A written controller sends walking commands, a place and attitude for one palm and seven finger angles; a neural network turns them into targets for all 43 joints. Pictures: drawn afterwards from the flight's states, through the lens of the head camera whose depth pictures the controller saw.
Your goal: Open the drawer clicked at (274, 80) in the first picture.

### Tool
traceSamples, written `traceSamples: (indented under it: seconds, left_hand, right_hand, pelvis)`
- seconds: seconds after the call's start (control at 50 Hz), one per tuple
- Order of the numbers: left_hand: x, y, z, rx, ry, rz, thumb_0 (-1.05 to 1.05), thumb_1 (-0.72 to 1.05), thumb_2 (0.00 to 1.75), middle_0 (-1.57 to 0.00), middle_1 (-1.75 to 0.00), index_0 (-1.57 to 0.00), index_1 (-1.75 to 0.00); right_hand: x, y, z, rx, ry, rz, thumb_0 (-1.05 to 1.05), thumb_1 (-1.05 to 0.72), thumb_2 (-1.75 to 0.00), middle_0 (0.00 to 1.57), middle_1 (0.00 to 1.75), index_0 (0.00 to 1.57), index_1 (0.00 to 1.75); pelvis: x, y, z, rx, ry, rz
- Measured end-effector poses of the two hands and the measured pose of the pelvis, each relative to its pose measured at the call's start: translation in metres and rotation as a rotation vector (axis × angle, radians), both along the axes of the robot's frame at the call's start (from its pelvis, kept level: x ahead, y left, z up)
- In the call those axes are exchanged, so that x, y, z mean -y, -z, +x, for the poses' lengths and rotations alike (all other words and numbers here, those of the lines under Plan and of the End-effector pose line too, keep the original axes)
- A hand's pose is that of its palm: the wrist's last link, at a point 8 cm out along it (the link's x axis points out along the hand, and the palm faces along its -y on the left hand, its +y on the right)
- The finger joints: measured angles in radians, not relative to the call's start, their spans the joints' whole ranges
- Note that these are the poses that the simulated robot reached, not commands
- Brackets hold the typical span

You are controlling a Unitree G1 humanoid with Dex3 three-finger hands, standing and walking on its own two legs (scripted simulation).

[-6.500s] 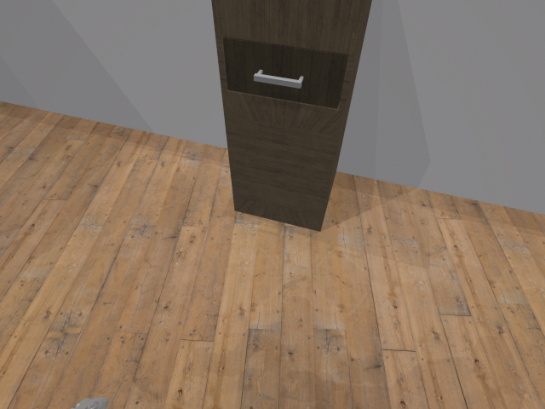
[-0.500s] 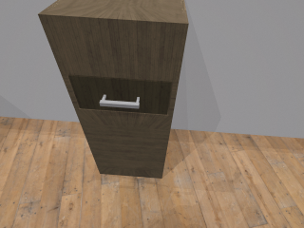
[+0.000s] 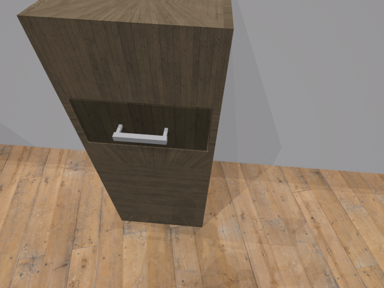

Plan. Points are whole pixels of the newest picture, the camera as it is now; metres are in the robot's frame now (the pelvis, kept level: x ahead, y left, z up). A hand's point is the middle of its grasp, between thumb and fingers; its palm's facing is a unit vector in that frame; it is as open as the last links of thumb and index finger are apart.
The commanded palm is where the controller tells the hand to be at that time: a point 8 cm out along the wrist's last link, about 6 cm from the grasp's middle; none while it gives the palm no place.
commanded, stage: come to a stop and stand still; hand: left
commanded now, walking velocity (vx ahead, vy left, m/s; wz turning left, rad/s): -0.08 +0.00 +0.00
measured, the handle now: (141, 133) +0.51 +0.19 -0.02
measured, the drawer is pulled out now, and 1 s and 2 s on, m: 0.00 0.00 0.00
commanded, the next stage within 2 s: look again from close up in 0.70 s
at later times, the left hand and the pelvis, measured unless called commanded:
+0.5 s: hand out of the picture -0.04 +0.14 -0.17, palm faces +0.04 -0.98 -0.19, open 7.3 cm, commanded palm none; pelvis -0.03 -0.03 +0.01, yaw +1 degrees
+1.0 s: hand out of the picture -0.06 +0.15 -0.17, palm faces +0.07 -0.98 -0.20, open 7.4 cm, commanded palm none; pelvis -0.04 -0.02 +0.00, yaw +2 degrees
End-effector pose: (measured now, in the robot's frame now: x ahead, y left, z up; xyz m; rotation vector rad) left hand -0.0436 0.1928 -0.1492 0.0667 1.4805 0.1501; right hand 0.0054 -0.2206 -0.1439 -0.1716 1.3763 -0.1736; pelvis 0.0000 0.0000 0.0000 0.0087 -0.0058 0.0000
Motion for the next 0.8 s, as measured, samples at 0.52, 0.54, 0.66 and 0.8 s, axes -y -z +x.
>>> traceSamples:
  seconds: [0.52,0.54,0.66,0.8]
  left_hand:
    - [0.010,-0.012,-0.005,0.100,0.033,0.050,0.01,0.91,0.90,-0.20,-0.30,-0.20,-0.30]
    - [0.013,-0.012,-0.010,0.090,0.029,0.043,0.01,0.91,0.90,-0.20,-0.30,-0.20,-0.30]
    - [0.027,-0.009,-0.037,0.031,0.002,0.008,0.01,0.91,0.90,-0.20,-0.30,-0.20,-0.30]
    - [0.035,-0.009,-0.055,-0.015,-0.021,-0.012,0.00,0.90,0.90,-0.20,-0.30,-0.20,-0.30]
  right_hand:
    - [0.026,-0.003,-0.043,-0.022,-0.023,0.051,0.00,-0.91,-0.90,0.20,0.30,0.19,0.30]
    - [0.025,-0.004,-0.046,-0.029,-0.023,0.053,0.00,-0.91,-0.90,0.20,0.30,0.19,0.30]
    - [0.019,-0.004,-0.061,-0.068,-0.022,0.067,0.00,-0.91,-0.90,0.20,0.30,0.19,0.30]
    - [0.011,-0.004,-0.069,-0.092,-0.017,0.077,0.00,-0.90,-0.90,0.20,0.30,0.19,0.30]
  pelvis:
    - [0.033,-0.008,-0.035,0.025,-0.016,0.000]
    - [0.033,-0.008,-0.036,0.024,-0.017,-0.001]
    - [0.034,-0.009,-0.039,0.019,-0.022,-0.004]
    - [0.033,-0.008,-0.039,0.013,-0.025,-0.005]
